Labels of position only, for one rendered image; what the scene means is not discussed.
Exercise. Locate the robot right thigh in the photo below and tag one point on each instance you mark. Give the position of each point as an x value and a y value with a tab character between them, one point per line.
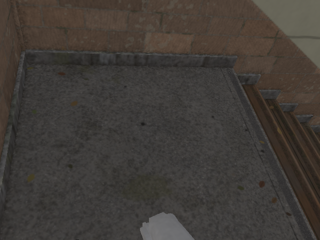
164	227

